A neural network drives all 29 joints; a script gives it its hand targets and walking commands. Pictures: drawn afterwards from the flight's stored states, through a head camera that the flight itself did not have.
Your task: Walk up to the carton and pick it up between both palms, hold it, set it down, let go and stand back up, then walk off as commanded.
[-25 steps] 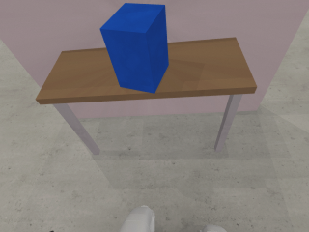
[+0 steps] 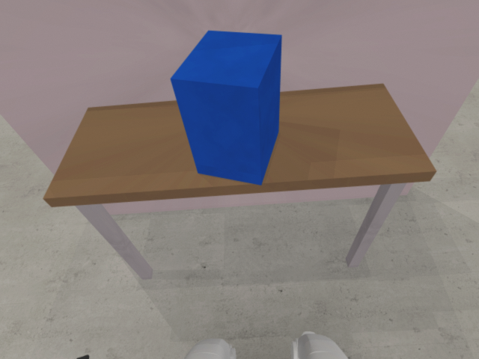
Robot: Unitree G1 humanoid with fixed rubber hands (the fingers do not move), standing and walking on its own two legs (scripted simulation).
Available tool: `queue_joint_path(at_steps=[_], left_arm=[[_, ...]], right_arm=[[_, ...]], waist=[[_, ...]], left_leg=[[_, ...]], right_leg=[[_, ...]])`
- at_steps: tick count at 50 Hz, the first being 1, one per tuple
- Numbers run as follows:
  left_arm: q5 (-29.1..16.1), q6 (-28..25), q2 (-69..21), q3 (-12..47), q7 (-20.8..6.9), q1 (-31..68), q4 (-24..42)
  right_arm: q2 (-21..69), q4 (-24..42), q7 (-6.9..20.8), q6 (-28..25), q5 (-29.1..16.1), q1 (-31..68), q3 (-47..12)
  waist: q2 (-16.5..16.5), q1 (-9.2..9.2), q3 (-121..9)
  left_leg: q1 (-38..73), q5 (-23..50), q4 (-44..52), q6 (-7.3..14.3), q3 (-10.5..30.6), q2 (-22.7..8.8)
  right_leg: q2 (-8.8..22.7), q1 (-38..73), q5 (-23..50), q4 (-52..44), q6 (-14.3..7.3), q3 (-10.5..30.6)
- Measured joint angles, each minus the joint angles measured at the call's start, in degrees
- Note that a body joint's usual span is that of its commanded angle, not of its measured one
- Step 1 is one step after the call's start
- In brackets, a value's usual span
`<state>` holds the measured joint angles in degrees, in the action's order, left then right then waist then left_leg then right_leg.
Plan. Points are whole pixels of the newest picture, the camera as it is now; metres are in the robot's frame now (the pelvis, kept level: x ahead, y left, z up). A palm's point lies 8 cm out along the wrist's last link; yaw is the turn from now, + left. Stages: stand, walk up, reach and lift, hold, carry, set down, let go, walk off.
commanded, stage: walk up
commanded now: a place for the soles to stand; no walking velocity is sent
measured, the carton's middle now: (235, 110) +0.61 +0.05 +0.05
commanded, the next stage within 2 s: none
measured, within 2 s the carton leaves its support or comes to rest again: neither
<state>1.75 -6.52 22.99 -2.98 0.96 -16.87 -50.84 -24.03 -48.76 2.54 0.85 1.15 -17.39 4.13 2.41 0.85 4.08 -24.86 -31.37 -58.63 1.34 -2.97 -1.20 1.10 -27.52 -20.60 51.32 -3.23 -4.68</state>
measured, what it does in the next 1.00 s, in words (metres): steps on the spot: left foot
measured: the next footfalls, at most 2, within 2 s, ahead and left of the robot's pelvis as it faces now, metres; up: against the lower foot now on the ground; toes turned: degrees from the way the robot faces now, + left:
left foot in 0.18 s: +0.16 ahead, +0.17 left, +0.00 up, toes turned +2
right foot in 1.42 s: +0.25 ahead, -0.06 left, +0.00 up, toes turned -3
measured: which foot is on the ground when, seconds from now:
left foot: up 0.00-0.16, down 0.18-1.00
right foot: down 0.00-1.00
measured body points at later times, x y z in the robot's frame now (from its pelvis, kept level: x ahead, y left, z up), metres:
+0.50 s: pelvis +0.06 +0.05 +0.01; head +0.10 +0.07 +0.46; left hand +0.18 +0.36 -0.12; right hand +0.16 -0.26 -0.10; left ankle +0.09 +0.17 -0.69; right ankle +0.07 -0.09 -0.69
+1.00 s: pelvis +0.06 +0.04 +0.04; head +0.07 +0.04 +0.49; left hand +0.15 +0.34 -0.09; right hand +0.15 -0.26 -0.08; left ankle +0.09 +0.17 -0.69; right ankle +0.07 -0.09 -0.69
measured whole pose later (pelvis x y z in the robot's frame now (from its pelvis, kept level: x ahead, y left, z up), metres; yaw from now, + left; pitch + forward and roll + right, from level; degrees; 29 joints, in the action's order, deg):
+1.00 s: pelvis +0.06 +0.04 +0.04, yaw -2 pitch -3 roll +0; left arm 0.6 -1.4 19.7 -0.8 -1.0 -6.1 -64.7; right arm -20.3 -64.0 1.2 -1.6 0.4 -3.9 0.9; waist -0.8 -0.3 4.4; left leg -13.4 -16.0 -31.9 -0.6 -3.4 -2.9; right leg 1.1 -13.2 -16.3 32.4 0.6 1.8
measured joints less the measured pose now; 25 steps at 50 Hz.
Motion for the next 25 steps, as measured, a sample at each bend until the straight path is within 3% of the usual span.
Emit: queue_joint_path(at_steps=[4,9,11,14,19,25], left_arm=[[-0.74,0.68,-0.82,0.3,0.48,1.23,0.2],[-0.36,2.75,-0.12,0.84,-0.13,2.02,0.16],[-0.76,4.12,0.37,0.84,-0.18,3.06,-0.52],[-1.53,5.39,0.37,0.84,-0.01,5.14,-2.41],[-1.51,4.13,-0.36,0.85,-0.35,8.39,-4.85],[-2.15,4.68,-0.97,1.72,-0.3,11.42,-6.07]], right_arm=[[0.29,-1.59,-0.84,-0.39,-0.31,1.24,-0.45],[0.47,-2.17,-1.39,-2.49,-0.88,2.52,-0.53],[0.96,-2.49,-1.95,-3.47,-0.33,2.93,-0.38],[1.42,-3.55,-2.4,-4.03,-0.03,3.75,-1.29],[2.23,-6.13,-2.84,-3.57,-0.84,6.4,-2.47],[3.13,-8.31,-2.86,-4.22,-1.16,10.56,-3.28]], waist=[[0.47,-1.3,1.52],[-0.6,-1.51,1.99],[-2.56,-1.27,2.21],[-3.54,-0.6,1.73],[-2.77,-0.35,1.89],[-3.73,-0.47,2.3]], left_leg=[[-3.37,0.59,-5.5,-0.45,2.95,1.26],[-0.39,7.72,8.73,0.04,1.73,-0.97],[-0.21,10.56,9.0,-1.03,0.47,0.36],[-0.87,7.9,6.92,-1.1,0.12,0.71],[-0.2,6.84,7.06,-1.82,1.54,-1.19],[1.78,8.28,10.63,-1.68,1.39,-1.73]], right_leg=[[0.98,2.32,-1.26,-1.14,0.95,0.93],[2.82,2.84,-3.29,0.28,3.19,2.32],[4.26,1.63,-5.41,3.62,3.22,4.04],[3.0,1.2,-9.25,4.75,2.57,6.42],[0.93,4.13,-4.66,-0.49,5.2,5.37],[0.32,6.21,-2.94,-4.66,5.04,5.33]])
